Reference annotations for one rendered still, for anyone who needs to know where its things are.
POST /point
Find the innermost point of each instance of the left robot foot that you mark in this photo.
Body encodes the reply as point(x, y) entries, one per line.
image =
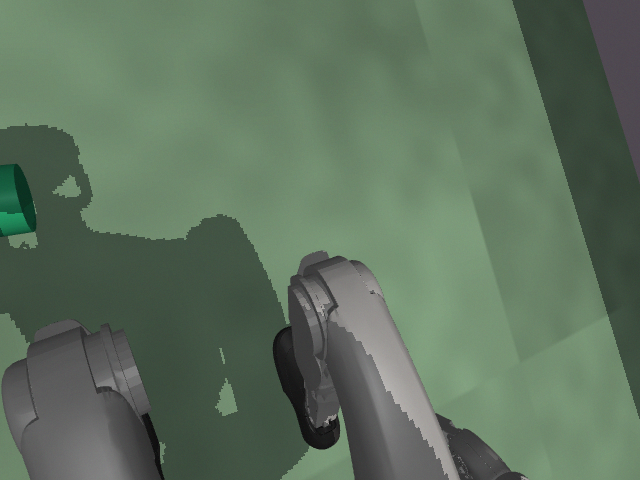
point(154, 442)

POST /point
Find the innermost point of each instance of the can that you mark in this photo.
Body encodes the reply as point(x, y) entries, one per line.
point(17, 212)

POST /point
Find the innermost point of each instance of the right robot foot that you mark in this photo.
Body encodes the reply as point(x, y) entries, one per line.
point(292, 384)

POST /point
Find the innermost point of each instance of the right robot hand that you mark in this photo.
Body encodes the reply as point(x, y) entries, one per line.
point(473, 458)

